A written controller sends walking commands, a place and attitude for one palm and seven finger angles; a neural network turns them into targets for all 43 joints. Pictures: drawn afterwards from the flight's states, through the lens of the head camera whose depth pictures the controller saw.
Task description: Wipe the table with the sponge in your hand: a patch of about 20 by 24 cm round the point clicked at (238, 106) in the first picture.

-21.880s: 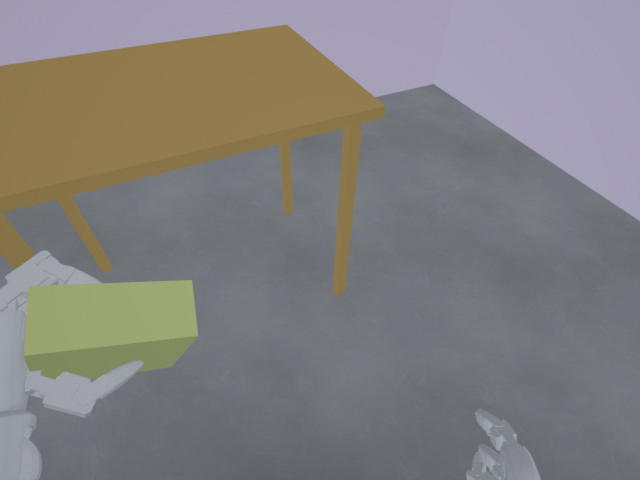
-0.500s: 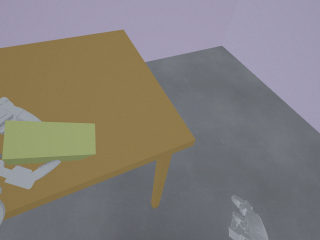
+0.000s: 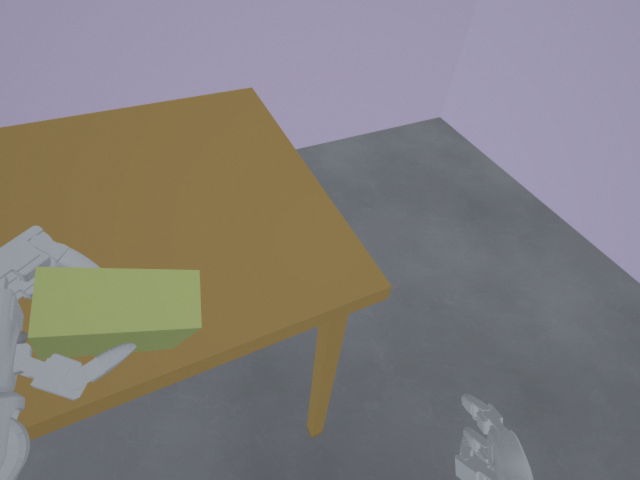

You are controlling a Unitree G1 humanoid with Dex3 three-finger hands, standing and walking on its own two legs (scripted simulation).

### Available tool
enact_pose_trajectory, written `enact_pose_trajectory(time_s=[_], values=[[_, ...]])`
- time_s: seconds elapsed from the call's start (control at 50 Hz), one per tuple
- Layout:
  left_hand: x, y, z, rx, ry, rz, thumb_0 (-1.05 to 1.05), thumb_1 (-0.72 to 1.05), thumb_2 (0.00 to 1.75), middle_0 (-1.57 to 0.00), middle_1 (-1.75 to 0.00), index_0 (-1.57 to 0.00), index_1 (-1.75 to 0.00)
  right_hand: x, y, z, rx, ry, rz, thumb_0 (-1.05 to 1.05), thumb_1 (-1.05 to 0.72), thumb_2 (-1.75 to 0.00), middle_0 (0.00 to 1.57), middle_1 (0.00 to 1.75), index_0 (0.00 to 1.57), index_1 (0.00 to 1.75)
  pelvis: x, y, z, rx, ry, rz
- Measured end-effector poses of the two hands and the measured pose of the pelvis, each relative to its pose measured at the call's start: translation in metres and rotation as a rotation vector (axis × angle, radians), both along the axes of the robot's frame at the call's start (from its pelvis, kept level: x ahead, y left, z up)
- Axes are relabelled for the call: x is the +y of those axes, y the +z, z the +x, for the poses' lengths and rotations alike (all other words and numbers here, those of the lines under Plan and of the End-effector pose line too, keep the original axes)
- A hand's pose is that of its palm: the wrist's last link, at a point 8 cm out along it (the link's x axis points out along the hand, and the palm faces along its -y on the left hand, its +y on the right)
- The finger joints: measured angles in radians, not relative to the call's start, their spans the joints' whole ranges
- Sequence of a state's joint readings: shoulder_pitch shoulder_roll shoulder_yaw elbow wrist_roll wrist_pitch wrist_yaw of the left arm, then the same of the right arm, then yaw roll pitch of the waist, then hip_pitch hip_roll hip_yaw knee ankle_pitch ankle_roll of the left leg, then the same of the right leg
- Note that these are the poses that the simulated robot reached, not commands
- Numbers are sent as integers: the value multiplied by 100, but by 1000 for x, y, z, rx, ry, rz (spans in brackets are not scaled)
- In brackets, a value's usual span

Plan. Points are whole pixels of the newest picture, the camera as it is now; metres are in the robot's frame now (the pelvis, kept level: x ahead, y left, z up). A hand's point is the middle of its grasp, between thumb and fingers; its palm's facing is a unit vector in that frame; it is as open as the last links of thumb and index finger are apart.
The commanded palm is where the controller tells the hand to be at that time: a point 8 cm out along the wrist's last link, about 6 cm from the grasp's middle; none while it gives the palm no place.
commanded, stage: look again from close up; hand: left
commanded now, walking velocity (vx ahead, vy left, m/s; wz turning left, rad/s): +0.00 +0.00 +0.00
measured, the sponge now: (141, 314) +0.23 +0.21 +0.13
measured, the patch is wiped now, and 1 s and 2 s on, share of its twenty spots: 0.00 0.00 0.00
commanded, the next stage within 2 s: turn the palm down, sponge in hand in 0.22 s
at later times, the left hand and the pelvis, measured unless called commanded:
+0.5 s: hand (35, 282) +0.22 +0.28 +0.19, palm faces +0.44 -0.78 -0.45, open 9.9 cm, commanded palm +0.14 +0.29 +0.19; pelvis -0.02 +0.00 -0.01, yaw +1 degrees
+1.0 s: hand (81, 346) +0.19 +0.24 +0.15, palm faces +0.24 -0.53 -0.82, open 9.9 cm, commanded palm +0.14 +0.27 +0.22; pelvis -0.03 -0.06 -0.01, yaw +4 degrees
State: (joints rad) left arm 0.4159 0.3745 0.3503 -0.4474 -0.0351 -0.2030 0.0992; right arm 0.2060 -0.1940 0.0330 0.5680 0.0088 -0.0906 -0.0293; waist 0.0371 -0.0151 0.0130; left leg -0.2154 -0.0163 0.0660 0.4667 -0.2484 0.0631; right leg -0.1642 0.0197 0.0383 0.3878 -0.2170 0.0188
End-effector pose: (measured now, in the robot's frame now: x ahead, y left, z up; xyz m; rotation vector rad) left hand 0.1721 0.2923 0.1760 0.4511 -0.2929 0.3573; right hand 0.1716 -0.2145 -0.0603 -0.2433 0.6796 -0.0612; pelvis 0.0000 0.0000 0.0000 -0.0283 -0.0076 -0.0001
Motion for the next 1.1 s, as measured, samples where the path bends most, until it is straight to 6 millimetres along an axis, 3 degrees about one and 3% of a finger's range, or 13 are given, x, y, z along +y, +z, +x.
enact_pose_trajectory(time_s=[0.12, 0.2, 0.32, 0.4, 0.48, 0.58, 0.64, 0.7, 0.78, 0.84, 0.92, 1.0, 1.1], values=[[5, -23, -3, 87, 21, -49, -1, -48, 103, -76, -135, -76, -136, 1, -3, -16, 14, -20, 2, 1, -90, -90, 20, 30, 20, 30, 4, 1, -8, -6, 0, 0], [3, -25, -5, 93, 7, -42, -1, -48, 103, -76, -135, -76, -136, 0, -3, -23, 22, -21, -10, 1, -90, -90, 20, 30, 20, 30, 5, 0, -13, -12, 7, 1], [3, -7, -9, 29, -15, 15, -1, -48, 103, -76, -135, -76, -136, -1, -3, -25, 17, -16, -17, 1, -90, -90, 20, 30, 20, 30, 6, 0, -14, -16, 10, 0], [20, 30, 7, -45, 13, 220, -1, -49, 103, -76, -135, -77, -135, 6, -12, -22, 48, 109, -44, 1, -90, -90, 20, 30, 20, 29, 0, -5, -17, -13, 68, 12], [29, 35, 11, 19, 83, 83, -1, -48, 103, -76, -135, -76, -136, 2, -21, -14, 50, 117, 13, 1, -90, -90, 20, 30, 20, 30, -3, -6, -15, -10, 28, 29], [-5, 3, -8, 297, 50, 163, -1, -48, 103, -75, -136, -76, -136, -8, -18, -1, 9, 112, 47, 1, -90, -90, 20, 30, 20, 30, -10, -6, -18, -14, 24, 27], [-22, -8, -26, 337, 15, 206, -1, -48, 103, -75, -136, -76, -136, -15, -15, 5, -1, 119, 25, 1, -90, -90, 20, 30, 20, 30, -21, -8, -23, -8, 37, 29], [-28, 5, -42, 228, 45, 248, -1, -48, 103, -76, -136, -76, -136, -23, -14, 9, 1, 140, -5, 1, -90, -90, 20, 30, 20, 30, -35, -9, -27, -8, 58, 27], [-19, 30, -53, 92, 195, 308, -1, -49, 103, -77, -135, -77, -136, -35, -20, 10, 22, 161, -21, 1, -90, -90, 20, 30, 20, 30, -51, -12, -30, -16, 91, 19], [-6, 37, -50, 150, 309, 306, -1, -49, 103, -77, -136, -77, -136, -44, -27, 9, 37, 140, -8, 1, -90, -90, 20, 30, 20, 30, -57, -12, -32, -30, 98, 17], [-5, 27, -34, 372, 337, 337, -1, -48, 103, -76, -136, -77, -136, -55, -35, 10, 30, 85, 23, 1, -90, -90, 20, 30, 20, 30, -60, -11, -30, -40, 86, 23], [-31, 17, -15, 466, 180, 416, -1, -48, 103, -76, -136, -77, -137, -63, -37, 11, 21, 36, 33, 1, -90, -90, 20, 30, 20, 30, -61, -11, -26, -34, 70, 28], [-61, 34, -6, 315, 24, 509, -1, -48, 103, -77, -136, -77, -136, -69, -35, 11, 50, 5, 15, 1, -90, -90, 20, 30, 20, 29, -62, -12, -13, -11, 49, 35]])
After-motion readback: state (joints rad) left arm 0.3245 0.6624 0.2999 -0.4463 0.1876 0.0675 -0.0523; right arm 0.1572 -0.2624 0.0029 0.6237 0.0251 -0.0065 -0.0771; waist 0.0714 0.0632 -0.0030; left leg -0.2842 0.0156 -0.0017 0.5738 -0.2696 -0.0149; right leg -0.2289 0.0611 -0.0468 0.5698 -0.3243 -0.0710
